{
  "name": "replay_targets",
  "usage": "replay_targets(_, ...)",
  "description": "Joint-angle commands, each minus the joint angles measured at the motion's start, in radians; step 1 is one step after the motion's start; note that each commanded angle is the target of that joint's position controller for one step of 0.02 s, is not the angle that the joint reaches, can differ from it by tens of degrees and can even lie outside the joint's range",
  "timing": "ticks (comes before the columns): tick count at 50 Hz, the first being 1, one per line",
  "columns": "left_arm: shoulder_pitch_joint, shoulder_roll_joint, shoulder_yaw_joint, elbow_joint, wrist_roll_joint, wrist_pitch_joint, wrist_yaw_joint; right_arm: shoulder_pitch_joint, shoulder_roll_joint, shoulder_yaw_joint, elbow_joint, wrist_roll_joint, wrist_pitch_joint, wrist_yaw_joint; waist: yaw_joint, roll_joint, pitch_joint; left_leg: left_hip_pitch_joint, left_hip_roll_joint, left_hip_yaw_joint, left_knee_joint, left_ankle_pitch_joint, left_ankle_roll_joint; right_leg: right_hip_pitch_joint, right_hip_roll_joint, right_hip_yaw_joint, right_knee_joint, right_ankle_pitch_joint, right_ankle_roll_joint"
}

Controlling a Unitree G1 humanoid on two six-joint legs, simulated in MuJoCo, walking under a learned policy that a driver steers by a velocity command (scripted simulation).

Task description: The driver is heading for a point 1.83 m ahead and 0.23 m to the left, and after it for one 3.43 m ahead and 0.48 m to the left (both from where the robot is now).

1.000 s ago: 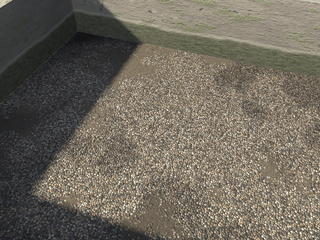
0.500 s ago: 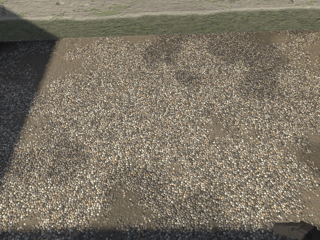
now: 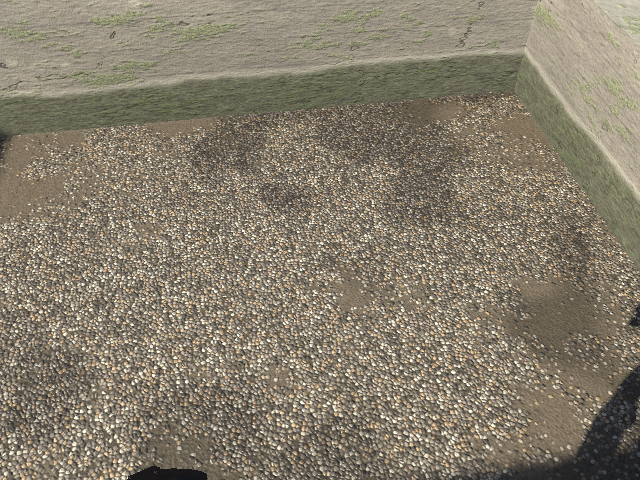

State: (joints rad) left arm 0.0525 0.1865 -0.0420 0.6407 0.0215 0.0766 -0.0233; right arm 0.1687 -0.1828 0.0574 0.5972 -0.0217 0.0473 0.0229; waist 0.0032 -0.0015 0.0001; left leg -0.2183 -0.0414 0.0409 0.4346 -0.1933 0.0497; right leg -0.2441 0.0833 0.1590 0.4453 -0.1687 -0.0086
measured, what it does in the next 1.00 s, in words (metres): stands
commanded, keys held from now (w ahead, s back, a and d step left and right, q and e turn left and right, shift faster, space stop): no key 0.22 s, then w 0.78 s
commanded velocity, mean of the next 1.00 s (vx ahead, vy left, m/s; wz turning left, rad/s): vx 0.29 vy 0.00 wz -0.02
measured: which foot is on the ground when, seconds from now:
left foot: down 0.00-1.00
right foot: down 0.00-1.00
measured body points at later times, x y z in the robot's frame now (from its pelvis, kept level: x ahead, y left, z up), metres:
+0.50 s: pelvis +0.05 +0.01 +0.00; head +0.05 +0.01 +0.45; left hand +0.21 +0.23 -0.10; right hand +0.23 -0.19 -0.10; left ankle +0.03 +0.09 -0.74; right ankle +0.04 -0.11 -0.74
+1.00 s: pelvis +0.03 -0.01 -0.01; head +0.03 -0.01 +0.44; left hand +0.24 +0.20 -0.08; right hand +0.27 -0.19 -0.08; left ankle +0.03 +0.09 -0.74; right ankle +0.04 -0.11 -0.74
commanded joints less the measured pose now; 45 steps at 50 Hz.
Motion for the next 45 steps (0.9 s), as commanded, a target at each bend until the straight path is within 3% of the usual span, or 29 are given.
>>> replay_targets(1,-0.003,0.1,0.008,-0.068,0.022,-0.016,-0.003,0.007,-0.146,-0.037,-0.076,-0.031,-0.024,-0.004,-0.004,-0.039,-0.03,0.081,0.13,-0.159,-0.137,-0.078,0.059,-0.034,-0.125,0.124,-0.111,-0.069,-0.072)
replay_targets(4,-0.021,0.113,0.002,-0.094,0.019,-0.024,-0.004,-0.031,-0.116,-0.022,-0.091,-0.024,-0.031,-0.002,-0.011,-0.025,-0.042,0.122,0.129,-0.158,-0.134,-0.023,0.067,-0.051,-0.135,0.123,-0.11,-0.036,-0.062)
replay_targets(9,0.014,0.114,-0.008,-0.107,0.026,-0.021,-0.003,-0.025,-0.123,-0.015,-0.085,-0.029,-0.022,0.012,-0.013,-0.004,-0.048,0.139,0.123,-0.162,-0.14,0.011,0.063,-0.036,-0.13,0.115,-0.108,-0.013,-0.066)
replay_targets(10,0.033,0.097,-0.015,-0.099,0.025,-0.013,0.006,-0.006,-0.137,-0.018,-0.068,-0.025,-0.019,0.004,-0.004,0.038,-0.038,0.157,0.116,-0.164,-0.149,0.055,0.063,-0.045,-0.133,0.114,-0.127,0.009,-0.069)
replay_targets(11,0.045,0.108,-0.015,-0.094,0.025,-0.011,0.012,0.0,-0.137,-0.017,-0.065,-0.025,-0.017,-0.001,-0.01,0.031,-0.038,0.175,0.117,-0.164,-0.146,0.088,0.063,-0.049,-0.131,0.109,-0.127,0.022,-0.067)
replay_targets(12,0.002,0.079,0.0,-0.058,-0.005,-0.007,0.018,-0.055,-0.059,-0.011,-0.042,0.011,-0.02,-0.005,0.017,-0.018,-0.072,0.149,0.123,-0.144,-0.103,0.093,0.006,-0.003,-0.123,0.078,-0.149,0.026,-0.019)
replay_targets(14,0.005,0.077,-0.001,-0.047,-0.004,-0.002,0.027,-0.026,-0.084,-0.017,-0.032,0.01,-0.022,-0.012,0.003,-0.005,-0.094,0.15,0.101,-0.137,-0.119,0.003,-0.013,0.021,-0.115,0.072,-0.147,-0.002,-0.016)
replay_targets(16,0.007,0.077,0.001,-0.035,0.0,0.003,0.029,-0.013,-0.104,-0.023,-0.018,0.008,-0.019,-0.016,0.003,0.004,-0.071,0.143,0.089,-0.133,-0.121,-0.044,-0.007,0.014,-0.104,0.057,-0.135,-0.026,-0.027)
replay_targets(17,-0.02,0.062,0.002,-0.052,0.012,0.001,0.013,-0.071,-0.107,-0.026,-0.046,0.012,-0.007,-0.014,0.024,0.022,-0.017,0.111,0.103,-0.151,-0.09,0.099,0.006,-0.004,-0.094,0.019,-0.095,0.026,-0.035)
replay_targets(18,0.005,0.061,0.003,-0.044,0.015,-0.003,0.01,-0.069,-0.109,-0.029,-0.046,0.01,-0.002,-0.013,0.029,0.031,-0.06,0.139,0.107,-0.154,-0.071,0.133,0.016,-0.001,-0.086,0.003,-0.074,0.004,-0.038)
replay_targets(23,0.0,0.053,0.007,-0.049,0.013,-0.017,0.02,-0.064,-0.107,-0.04,-0.063,0.009,0.016,-0.024,0.016,0.027,-0.063,0.176,0.12,-0.165,0.012,0.22,0.044,-0.063,-0.066,-0.04,0.011,-0.004,-0.042)
replay_targets(24,0.023,0.069,0.014,-0.04,0.007,-0.013,0.024,-0.046,-0.141,-0.053,-0.056,0.017,0.024,-0.025,0.016,0.034,-0.084,0.201,0.131,-0.16,0.012,0.309,0.052,-0.044,-0.075,-0.043,-0.002,0.043,-0.043)
replay_targets(28,0.0,0.062,0.019,-0.045,0.005,-0.009,0.029,-0.074,-0.113,-0.051,-0.065,0.012,0.036,-0.026,0.011,0.015,-0.076,0.205,0.115,-0.141,0.056,0.406,0.041,-0.025,-0.071,-0.06,0.032,0.136,-0.037)
replay_targets(29,-0.048,0.062,0.019,-0.076,-0.004,-0.006,0.024,-0.107,-0.11,-0.05,-0.081,0.002,0.027,-0.01,0.001,0.027,-0.062,0.182,0.111,-0.109,0.085,0.504,0.031,-0.038,-0.083,-0.052,0.056,0.265,-0.034)
replay_targets(31,-0.051,0.073,0.024,-0.083,-0.004,-0.005,0.025,-0.098,-0.101,-0.05,-0.078,-0.005,0.02,-0.006,-0.006,0.012,-0.123,0.19,0.099,-0.096,0.108,0.531,0.016,0.001,-0.084,-0.056,0.084,0.348,-0.032)
replay_targets(33,-0.059,0.07,0.024,-0.088,-0.002,-0.004,0.028,-0.111,-0.095,-0.049,-0.08,-0.005,0.018,-0.008,-0.006,0.006,-0.141,0.18,0.095,-0.092,0.116,0.529,0.01,0.02,-0.086,-0.061,0.09,0.371,-0.031)
replay_targets(34,-0.025,0.061,0.022,-0.065,0.008,-0.007,0.034,-0.104,-0.087,-0.047,-0.07,0.008,0.027,-0.024,0.011,-0.012,-0.162,0.191,0.093,-0.117,0.095,0.438,0.014,0.049,-0.074,-0.073,0.069,0.255,-0.032)
replay_targets(35,-0.033,0.052,0.019,-0.067,0.008,-0.006,0.034,-0.129,-0.088,-0.046,-0.077,0.01,0.033,-0.028,0.017,0.0,-0.127,0.176,0.095,-0.118,0.085,0.404,0.016,0.033,-0.075,-0.075,0.061,0.218,-0.033)
replay_targets(43,-0.093,0.057,0.015,-0.079,0.001,-0.006,0.02,-0.186,-0.083,-0.046,-0.097,0.01,0.032,-0.019,0.015,0.007,-0.085,0.113,0.088,-0.119,0.045,0.211,0.003,0.027,-0.089,-0.059,0.039,0.177,-0.036)
replay_targets(44,-0.121,0.035,0.008,-0.093,0.003,-0.014,0.017,-0.209,-0.053,-0.035,-0.108,0.004,0.027,-0.021,0.015,-0.001,-0.065,0.089,0.081,-0.123,0.069,0.146,-0.005,0.002,-0.078,-0.056,0.063,0.132,-0.034)
replay_targets(45,-0.124,0.028,0.004,-0.098,0.004,-0.019,0.016,-0.209,-0.05,-0.034,-0.113,0.002,0.024,-0.023,0.013,0.003,-0.076,0.078,0.082,-0.125,0.07,0.114,-0.007,-0.001,-0.081,-0.052,0.064,0.118,-0.036)
Keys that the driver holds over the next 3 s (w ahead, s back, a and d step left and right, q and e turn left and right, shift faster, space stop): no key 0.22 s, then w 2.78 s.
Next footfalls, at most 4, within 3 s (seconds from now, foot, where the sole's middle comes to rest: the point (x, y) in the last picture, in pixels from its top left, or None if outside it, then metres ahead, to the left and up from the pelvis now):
none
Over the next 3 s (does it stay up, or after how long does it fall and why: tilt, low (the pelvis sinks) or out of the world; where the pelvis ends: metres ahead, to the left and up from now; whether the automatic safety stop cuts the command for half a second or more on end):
stays up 0.04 -0.03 -0.02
